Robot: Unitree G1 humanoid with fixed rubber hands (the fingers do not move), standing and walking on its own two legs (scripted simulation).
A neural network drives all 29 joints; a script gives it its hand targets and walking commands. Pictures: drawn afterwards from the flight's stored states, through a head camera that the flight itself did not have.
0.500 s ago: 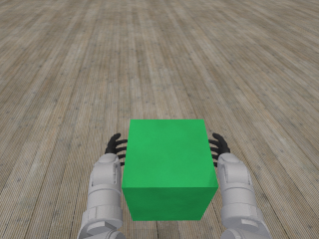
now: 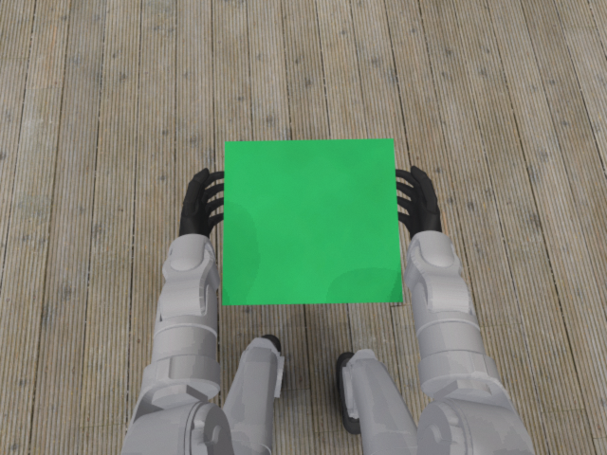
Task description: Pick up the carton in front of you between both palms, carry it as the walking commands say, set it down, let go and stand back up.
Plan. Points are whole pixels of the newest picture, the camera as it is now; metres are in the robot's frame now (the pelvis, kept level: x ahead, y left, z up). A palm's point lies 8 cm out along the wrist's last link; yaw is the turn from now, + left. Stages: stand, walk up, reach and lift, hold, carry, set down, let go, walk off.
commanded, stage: set down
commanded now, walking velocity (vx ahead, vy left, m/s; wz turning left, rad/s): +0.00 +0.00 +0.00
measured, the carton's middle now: (309, 233) +0.40 +0.03 -0.15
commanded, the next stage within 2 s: none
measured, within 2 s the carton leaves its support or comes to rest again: neither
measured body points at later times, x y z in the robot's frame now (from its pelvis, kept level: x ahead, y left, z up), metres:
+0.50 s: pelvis -0.03 +0.01 -0.13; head +0.23 +0.03 +0.24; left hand +0.43 +0.20 -0.23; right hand +0.45 -0.10 -0.22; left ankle +0.08 +0.13 -0.65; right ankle +0.04 -0.12 -0.65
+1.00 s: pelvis -0.05 +0.01 -0.24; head +0.28 +0.03 +0.06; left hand +0.45 +0.22 -0.38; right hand +0.49 -0.08 -0.38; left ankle +0.08 +0.13 -0.65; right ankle +0.04 -0.12 -0.65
